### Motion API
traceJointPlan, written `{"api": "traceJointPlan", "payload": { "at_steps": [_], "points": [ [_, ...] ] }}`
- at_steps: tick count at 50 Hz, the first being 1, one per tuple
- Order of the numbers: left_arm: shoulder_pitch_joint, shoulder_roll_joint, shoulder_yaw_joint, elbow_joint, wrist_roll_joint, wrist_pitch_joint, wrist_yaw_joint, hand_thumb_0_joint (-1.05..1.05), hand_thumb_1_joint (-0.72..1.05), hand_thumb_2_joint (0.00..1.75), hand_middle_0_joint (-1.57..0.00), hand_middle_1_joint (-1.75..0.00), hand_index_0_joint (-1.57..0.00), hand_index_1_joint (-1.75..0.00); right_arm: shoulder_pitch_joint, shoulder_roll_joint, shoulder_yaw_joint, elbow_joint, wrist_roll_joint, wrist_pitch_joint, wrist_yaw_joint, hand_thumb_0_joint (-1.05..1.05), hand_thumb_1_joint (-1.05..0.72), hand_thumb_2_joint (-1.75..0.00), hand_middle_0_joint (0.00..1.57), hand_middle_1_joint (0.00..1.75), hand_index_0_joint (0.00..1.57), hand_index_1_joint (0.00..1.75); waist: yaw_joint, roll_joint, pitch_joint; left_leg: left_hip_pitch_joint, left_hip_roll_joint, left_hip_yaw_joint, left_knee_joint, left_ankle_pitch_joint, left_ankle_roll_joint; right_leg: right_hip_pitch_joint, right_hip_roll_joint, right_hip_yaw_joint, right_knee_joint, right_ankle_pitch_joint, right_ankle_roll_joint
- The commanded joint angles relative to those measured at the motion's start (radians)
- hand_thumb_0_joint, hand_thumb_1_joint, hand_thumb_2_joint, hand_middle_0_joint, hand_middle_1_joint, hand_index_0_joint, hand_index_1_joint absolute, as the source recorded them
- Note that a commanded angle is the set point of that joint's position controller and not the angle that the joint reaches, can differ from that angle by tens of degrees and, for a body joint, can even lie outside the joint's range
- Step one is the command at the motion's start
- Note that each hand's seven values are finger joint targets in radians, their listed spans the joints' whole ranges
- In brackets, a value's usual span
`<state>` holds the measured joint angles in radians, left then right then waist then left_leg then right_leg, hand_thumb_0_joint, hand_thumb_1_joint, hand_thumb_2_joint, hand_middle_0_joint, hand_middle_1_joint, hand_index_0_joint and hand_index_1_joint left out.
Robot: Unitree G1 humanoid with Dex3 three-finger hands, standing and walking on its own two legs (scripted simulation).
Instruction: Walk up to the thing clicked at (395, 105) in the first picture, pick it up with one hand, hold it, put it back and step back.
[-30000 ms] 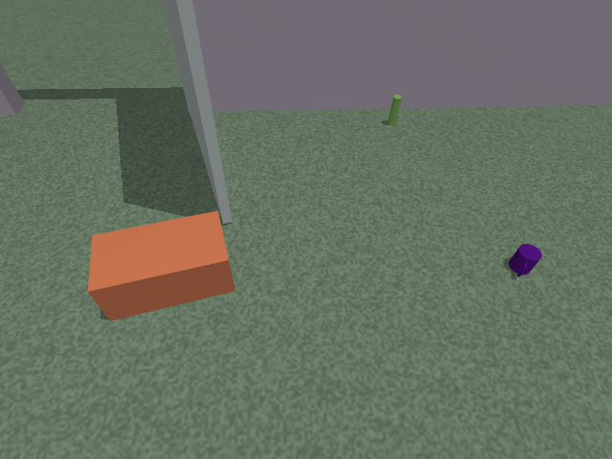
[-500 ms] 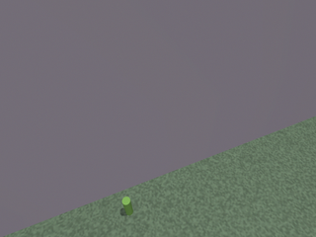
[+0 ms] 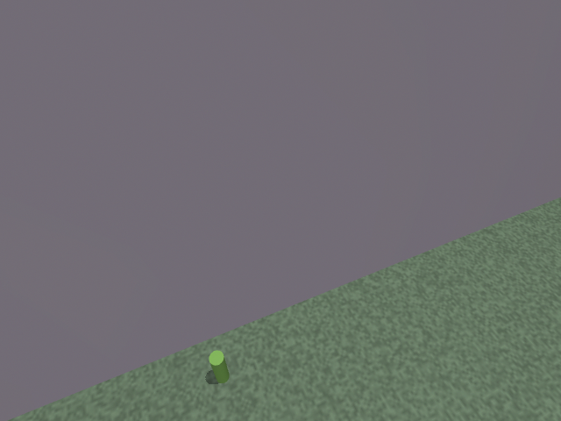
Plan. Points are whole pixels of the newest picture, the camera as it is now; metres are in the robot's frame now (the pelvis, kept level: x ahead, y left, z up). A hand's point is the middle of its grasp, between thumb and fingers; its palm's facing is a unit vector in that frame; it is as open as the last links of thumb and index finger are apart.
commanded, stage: stand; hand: left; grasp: from the side
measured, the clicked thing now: (219, 367) +0.44 +0.20 -0.70
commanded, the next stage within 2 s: step back in 0.96 s
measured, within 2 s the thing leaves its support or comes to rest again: neither
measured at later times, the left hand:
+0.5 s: hand out of the picture +0.09 +0.25 -0.16, palm faces -0.02 -0.94 -0.33, open 7.4 cm
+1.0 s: hand out of the picture +0.10 +0.25 -0.16, palm faces -0.02 -0.94 -0.33, open 7.4 cm
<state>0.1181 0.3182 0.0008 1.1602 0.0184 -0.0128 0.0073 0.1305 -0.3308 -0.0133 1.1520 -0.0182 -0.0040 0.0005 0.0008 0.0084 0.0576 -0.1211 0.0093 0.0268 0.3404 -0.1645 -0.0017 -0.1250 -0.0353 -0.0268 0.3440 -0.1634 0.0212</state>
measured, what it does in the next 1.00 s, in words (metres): stands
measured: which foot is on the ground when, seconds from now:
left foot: down 0.00-1.00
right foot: down 0.00-1.00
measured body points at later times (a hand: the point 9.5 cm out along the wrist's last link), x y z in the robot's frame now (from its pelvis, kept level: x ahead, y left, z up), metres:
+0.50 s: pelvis +0.02 +0.00 +0.00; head +0.02 +0.00 +0.45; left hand +0.10 +0.30 -0.13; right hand +0.09 -0.29 -0.14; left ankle +0.02 +0.12 -0.75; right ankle +0.02 -0.13 -0.75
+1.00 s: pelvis +0.02 +0.00 +0.00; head +0.03 +0.00 +0.45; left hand +0.10 +0.30 -0.13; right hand +0.09 -0.30 -0.14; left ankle +0.02 +0.12 -0.75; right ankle +0.02 -0.13 -0.75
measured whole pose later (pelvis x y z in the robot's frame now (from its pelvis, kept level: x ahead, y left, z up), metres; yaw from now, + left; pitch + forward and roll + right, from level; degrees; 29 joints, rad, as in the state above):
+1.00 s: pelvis +0.02 +0.00 +0.00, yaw -1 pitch -2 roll +0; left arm 0.10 0.33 0.01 1.13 0.00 0.00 0.00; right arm 0.10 -0.34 -0.02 1.14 -0.01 0.00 0.01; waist 0.00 0.00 0.05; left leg -0.11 0.01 0.04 0.34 -0.19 0.00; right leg -0.12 -0.04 -0.01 0.34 -0.18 0.03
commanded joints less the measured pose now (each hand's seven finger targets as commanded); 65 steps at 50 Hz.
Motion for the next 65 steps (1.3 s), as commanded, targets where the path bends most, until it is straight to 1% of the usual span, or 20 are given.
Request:
{"api": "traceJointPlan", "payload": {
  "at_steps": [1, 15, 20, 29, 33, 40, 47, 48, 49, 52, 54, 57, 58, 59, 60, 61, 62, 63, 64, 65],
  "points": [
    [-0.039, 0.215, 0.039, -0.052, -0.001, -0.020, 0.014, 0.00, 0.90, 0.90, -0.20, -0.30, -0.20, -0.30, -0.036, -0.192, -0.029, -0.053, -0.003, -0.021, -0.014, 0.00, -0.90, -0.90, 0.20, 0.30, 0.20, 0.30, 0.002, -0.012, -0.046, -0.012, 0.111, -0.104, -0.085, 0.005, 0.018, 0.003, -0.099, 0.106, -0.076, 0.021, -0.034],
    [-0.051, 0.210, 0.040, -0.054, -0.004, -0.016, 0.012, 0.00, 0.90, 0.90, -0.20, -0.30, -0.20, -0.30, -0.046, -0.207, -0.028, -0.050, 0.001, -0.028, -0.019, 0.00, -0.90, -0.90, 0.20, 0.30, 0.20, 0.30, 0.000, -0.010, -0.096, 0.045, 0.125, -0.092, -0.078, 0.157, 0.016, 0.041, -0.105, 0.096, -0.055, 0.162, -0.031],
    [-0.054, 0.212, 0.040, -0.052, -0.004, -0.013, 0.012, 0.00, 0.90, 0.90, -0.20, -0.30, -0.20, -0.30, -0.052, -0.203, -0.026, -0.047, 0.000, -0.027, -0.018, 0.00, -0.90, -0.90, 0.20, 0.30, 0.20, 0.30, 0.003, -0.014, -0.065, 0.025, 0.123, -0.094, -0.093, 0.123, 0.013, 0.031, -0.100, 0.090, -0.063, 0.123, -0.025],
    [-0.058, 0.214, 0.041, -0.061, -0.003, -0.017, 0.011, 0.00, 0.90, 0.90, -0.20, -0.30, -0.20, -0.30, -0.056, -0.211, -0.030, -0.052, 0.002, -0.027, -0.018, 0.00, -0.90, -0.90, 0.20, 0.30, 0.20, 0.30, -0.002, -0.014, -0.092, 0.047, 0.128, -0.087, -0.080, 0.170, 0.017, 0.048, -0.108, 0.095, -0.056, 0.179, -0.030],
    [-0.058, 0.214, 0.040, -0.063, -0.004, -0.015, 0.011, 0.00, 0.90, 0.90, -0.20, -0.30, -0.20, -0.30, -0.066, -0.207, -0.029, -0.054, 0.000, -0.026, -0.016, 0.00, -0.90, -0.90, 0.20, 0.30, 0.20, 0.30, 0.000, -0.008, -0.067, 0.037, 0.126, -0.090, -0.092, 0.118, 0.012, 0.027, -0.102, 0.090, -0.069, 0.118, -0.028],
    [-0.059, 0.223, 0.041, -0.072, -0.006, -0.020, 0.010, 0.00, 0.90, 0.90, -0.20, -0.30, -0.20, -0.30, -0.061, -0.211, -0.031, -0.056, 0.002, -0.027, -0.015, 0.00, -0.90, -0.90, 0.20, 0.30, 0.20, 0.30, -0.004, -0.005, -0.098, 0.054, 0.127, -0.083, -0.080, 0.157, 0.013, 0.044, -0.109, 0.097, -0.064, 0.177, -0.030],
    [-0.057, 0.216, 0.038, -0.075, -0.006, -0.017, 0.009, 0.00, 0.90, 0.90, -0.20, -0.30, -0.20, -0.30, -0.060, -0.213, -0.030, -0.054, 0.001, -0.026, -0.015, 0.00, -0.90, -0.90, 0.20, 0.30, 0.20, 0.30, -0.002, -0.011, -0.077, 0.032, 0.128, -0.084, -0.088, 0.142, 0.014, 0.040, -0.105, 0.097, -0.069, 0.153, -0.028],
    [-0.046, 0.302, 0.082, -0.109, -0.025, -0.008, 0.012, 0.00, 0.90, 0.90, -0.20, -0.30, -0.20, -0.30, -0.098, -0.268, -0.056, -0.087, 0.013, -0.006, -0.009, 0.00, -0.90, -0.90, 0.20, 0.30, 0.20, 0.30, -0.001, -0.027, 0.018, -0.021, 0.120, -0.105, 0.009, 0.267, 0.033, -0.052, -0.087, 0.100, 0.020, 0.297, -0.038],
    [-0.035, 0.292, 0.081, -0.124, -0.028, -0.003, 0.016, 0.00, 0.90, 0.90, -0.20, -0.30, -0.20, -0.30, -0.078, -0.265, -0.060, -0.101, 0.019, 0.001, -0.008, 0.00, -0.90, -0.90, 0.20, 0.30, 0.20, 0.30, -0.005, -0.026, -0.017, -0.013, 0.126, -0.092, 0.035, 0.315, 0.045, -0.054, -0.081, 0.089, 0.058, 0.315, -0.044],
    [-0.024, 0.268, 0.083, -0.163, -0.027, 0.005, 0.018, 0.00, 0.90, 0.90, -0.20, -0.30, -0.20, -0.30, -0.063, -0.268, -0.073, -0.130, 0.023, 0.012, -0.005, 0.00, -0.90, -0.90, 0.20, 0.30, 0.20, 0.30, -0.016, 0.008, -0.087, -0.004, 0.145, -0.097, 0.064, 0.351, 0.077, -0.050, -0.056, 0.066, 0.132, 0.270, -0.056],
    [-0.024, 0.251, 0.080, -0.184, -0.023, 0.015, 0.016, 0.00, 0.90, 0.90, -0.20, -0.30, -0.20, -0.30, -0.076, -0.280, -0.087, -0.152, 0.021, 0.021, -0.004, 0.00, -0.90, -0.90, 0.20, 0.30, 0.20, 0.30, -0.018, 0.056, -0.109, -0.031, 0.161, -0.115, 0.060, 0.258, 0.104, -0.069, -0.029, 0.050, 0.183, 0.175, -0.062],
    [0.011, 0.250, 0.081, -0.210, -0.011, 0.025, 0.013, 0.00, 0.90, 0.90, -0.20, -0.30, -0.20, -0.30, -0.101, -0.293, -0.098, -0.200, 0.019, 0.032, -0.002, 0.00, -0.90, -0.90, 0.20, 0.30, 0.20, 0.30, -0.008, 0.100, -0.136, -0.093, 0.193, -0.140, 0.090, 0.193, 0.156, -0.062, -0.010, 0.041, 0.286, 0.075, -0.067],
    [0.035, 0.253, 0.084, -0.212, -0.009, 0.028, 0.012, 0.00, 0.90, 0.90, -0.20, -0.30, -0.20, -0.30, -0.115, -0.285, -0.099, -0.216, 0.020, 0.035, -0.002, 0.00, -0.90, -0.90, 0.20, 0.30, 0.20, 0.30, 0.003, 0.107, -0.140, -0.114, 0.190, -0.141, 0.111, 0.167, 0.161, -0.064, -0.008, 0.045, 0.306, 0.052, -0.072],
    [0.053, 0.262, 0.090, -0.216, -0.005, 0.028, 0.011, 0.00, 0.90, 0.90, -0.20, -0.30, -0.20, -0.30, -0.120, -0.278, -0.101, -0.232, 0.021, 0.038, -0.001, 0.00, -0.90, -0.90, 0.20, 0.30, 0.20, 0.30, 0.011, 0.094, -0.160, -0.131, 0.177, -0.135, 0.164, 0.141, 0.153, -0.046, -0.028, 0.064, 0.287, 0.068, -0.088],
    [0.055, 0.281, 0.094, -0.224, -0.002, 0.026, 0.012, 0.00, 0.90, 0.90, -0.20, -0.30, -0.20, -0.30, -0.123, -0.273, -0.102, -0.243, 0.022, 0.043, -0.001, 0.00, -0.90, -0.90, 0.20, 0.30, 0.20, 0.30, 0.017, 0.033, -0.162, -0.150, 0.123, -0.098, 0.252, 0.086, 0.132, -0.060, -0.072, 0.120, 0.227, 0.121, -0.115],
    [0.047, 0.317, 0.108, -0.236, -0.001, 0.022, 0.011, 0.00, 0.90, 0.90, -0.20, -0.30, -0.20, -0.30, -0.116, -0.243, -0.094, -0.250, 0.026, 0.048, 0.002, 0.00, -0.90, -0.90, 0.20, 0.30, 0.20, 0.30, 0.024, -0.059, -0.147, -0.178, 0.024, -0.050, 0.379, -0.038, 0.077, -0.084, -0.163, 0.232, 0.107, 0.187, -0.171],
    [0.026, 0.379, 0.122, -0.250, 0.005, 0.019, 0.012, 0.00, 0.90, 0.90, -0.20, -0.30, -0.20, -0.30, -0.113, -0.213, -0.088, -0.256, 0.023, 0.056, 0.003, 0.00, -0.90, -0.90, 0.20, 0.30, 0.20, 0.30, 0.036, -0.205, -0.099, -0.222, -0.109, -0.014, 0.578, -0.279, 0.031, -0.141, -0.299, 0.406, -0.028, 0.219, -0.259],
    [-0.006, 0.403, 0.129, -0.282, 0.020, 0.013, 0.017, 0.00, 0.90, 0.90, -0.20, -0.30, -0.20, -0.30, -0.075, -0.212, -0.091, -0.260, 0.011, 0.070, 0.000, 0.00, -0.90, -0.90, 0.20, 0.30, 0.20, 0.30, 0.031, -0.219, -0.077, -0.247, -0.122, -0.105, 0.747, -0.456, 0.027, -0.199, -0.369, 0.495, -0.058, 0.193, -0.317],
    [-0.044, 0.404, 0.132, -0.307, 0.029, 0.012, 0.021, 0.00, 0.90, 0.90, -0.20, -0.30, -0.20, -0.30, -0.026, -0.226, -0.096, -0.249, 0.009, 0.074, 0.003, 0.00, -0.90, -0.90, 0.20, 0.30, 0.20, 0.30, 0.007, -0.219, -0.068, -0.244, -0.092, -0.144, 0.808, -0.451, 0.028, -0.238, -0.379, 0.492, -0.041, 0.178, -0.335],
    [-0.095, 0.370, 0.130, -0.325, 0.024, 0.015, 0.022, 0.00, 0.90, 0.90, -0.20, -0.30, -0.20, -0.30, 0.007, -0.241, -0.098, -0.234, 0.018, 0.075, 0.008, 0.00, -0.90, -0.90, 0.20, 0.30, 0.20, 0.30, -0.012, -0.168, -0.050, -0.222, -0.087, -0.161, 0.858, -0.400, 0.025, -0.279, -0.325, 0.379, -0.027, 0.156, -0.307]
  ]
}}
